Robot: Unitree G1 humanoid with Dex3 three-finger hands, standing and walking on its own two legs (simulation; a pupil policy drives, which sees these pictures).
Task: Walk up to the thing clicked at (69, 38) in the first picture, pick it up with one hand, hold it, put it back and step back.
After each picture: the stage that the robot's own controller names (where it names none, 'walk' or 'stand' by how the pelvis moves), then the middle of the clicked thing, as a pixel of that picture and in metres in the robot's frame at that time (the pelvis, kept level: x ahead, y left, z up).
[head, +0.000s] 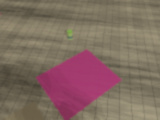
stand; (69, 34) +1.51 +0.18 -0.72
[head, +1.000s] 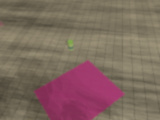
walk; (70, 45) +1.38 +0.24 -0.72
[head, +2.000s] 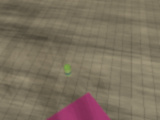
walk; (67, 70) +0.90 +0.21 -0.71
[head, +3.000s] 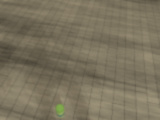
walk; (60, 110) +0.51 +0.17 -0.70
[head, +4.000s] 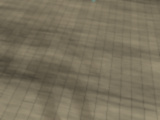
stand; out of the picture +0.30 +0.15 -0.70
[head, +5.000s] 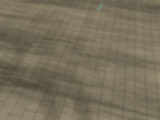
stand; out of the picture +0.26 +0.16 -0.72
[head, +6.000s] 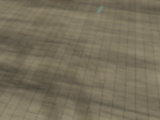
stand; out of the picture +0.27 +0.16 -0.73
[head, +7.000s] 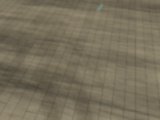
stand; out of the picture +0.26 +0.17 -0.73
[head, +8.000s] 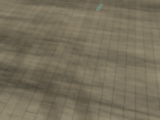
stand; out of the picture +0.25 +0.17 -0.73
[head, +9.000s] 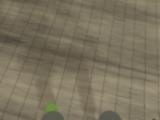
go down; (51, 109) +0.30 +0.16 -0.56
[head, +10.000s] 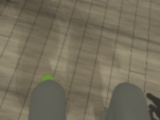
go down; (48, 83) +0.35 +0.18 -0.33
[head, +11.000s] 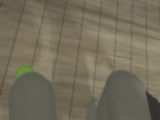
close in; (26, 76) +0.35 +0.19 -0.26
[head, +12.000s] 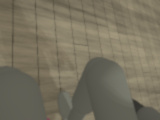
close; out of the picture +0.35 +0.21 -0.22
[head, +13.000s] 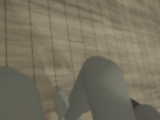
close; out of the picture +0.36 +0.23 -0.21
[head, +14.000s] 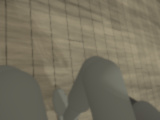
lift; out of the picture +0.35 +0.23 -0.22
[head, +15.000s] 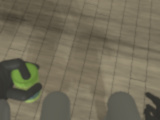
lift; (27, 83) +0.31 +0.19 -0.01
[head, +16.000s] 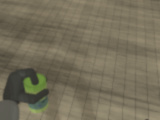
hold; (37, 93) +0.30 +0.17 +0.01
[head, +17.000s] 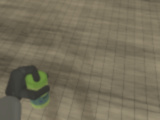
hold; (38, 89) +0.31 +0.17 +0.01
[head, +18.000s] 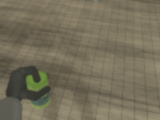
hold; (38, 90) +0.31 +0.17 +0.01
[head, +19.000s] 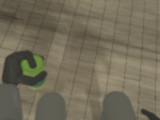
crouch; (34, 73) +0.36 +0.18 -0.08
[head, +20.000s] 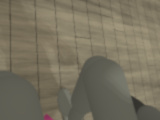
lower; out of the picture +0.39 +0.26 -0.22
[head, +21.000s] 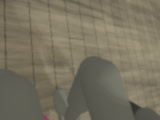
lower; out of the picture +0.38 +0.25 -0.22
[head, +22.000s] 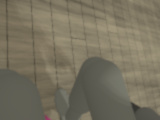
lower; out of the picture +0.38 +0.25 -0.22
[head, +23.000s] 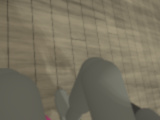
lower; out of the picture +0.37 +0.25 -0.22
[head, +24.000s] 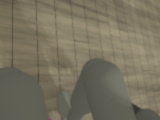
loosen; out of the picture +0.35 +0.23 -0.22
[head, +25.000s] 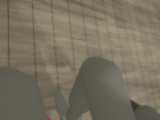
withdraw; out of the picture +0.34 +0.23 -0.22
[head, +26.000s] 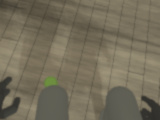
walk; (51, 84) +0.36 +0.17 -0.41
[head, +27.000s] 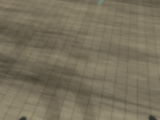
stand; out of the picture +0.29 +0.15 -0.66
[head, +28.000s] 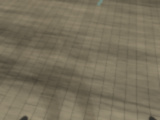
stand; out of the picture +0.29 +0.16 -0.67
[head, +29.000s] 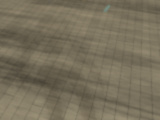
stand; out of the picture +0.31 +0.15 -0.71
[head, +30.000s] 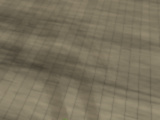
walk; out of the picture +0.33 +0.14 -0.70
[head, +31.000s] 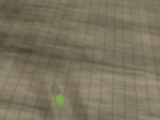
walk; (60, 100) +0.47 +0.15 -0.70
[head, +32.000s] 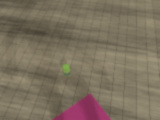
walk; (66, 70) +0.78 +0.20 -0.70
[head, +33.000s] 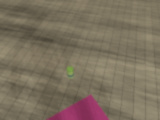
stand; (70, 72) +0.93 +0.16 -0.71
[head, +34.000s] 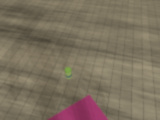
stand; (68, 73) +0.92 +0.16 -0.73
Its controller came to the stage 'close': yes
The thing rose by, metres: 0.72
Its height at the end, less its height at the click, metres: +0.00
